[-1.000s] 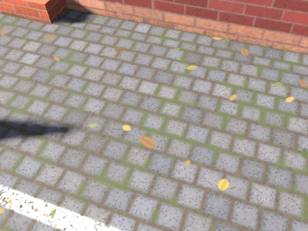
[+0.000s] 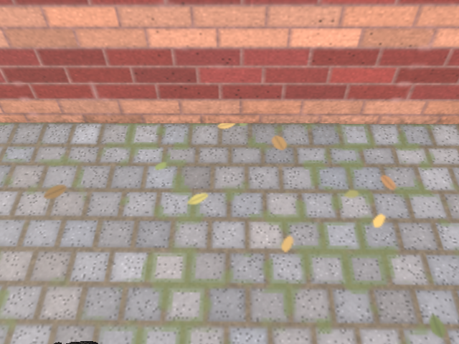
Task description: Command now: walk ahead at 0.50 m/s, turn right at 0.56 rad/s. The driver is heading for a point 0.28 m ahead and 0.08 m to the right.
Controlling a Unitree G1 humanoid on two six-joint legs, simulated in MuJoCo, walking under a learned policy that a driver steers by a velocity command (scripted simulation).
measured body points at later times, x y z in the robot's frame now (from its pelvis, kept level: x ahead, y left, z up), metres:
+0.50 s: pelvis +0.23 +0.01 +0.01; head +0.26 +0.01 +0.46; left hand +0.37 +0.27 -0.11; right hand +0.37 -0.26 -0.09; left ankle +0.36 +0.09 -0.71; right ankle +0.11 -0.08 -0.68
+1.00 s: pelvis +0.29 -0.02 +0.02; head +0.30 -0.02 +0.47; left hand +0.39 +0.22 -0.12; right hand +0.36 -0.28 -0.12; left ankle +0.36 +0.10 -0.71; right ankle +0.23 -0.14 -0.71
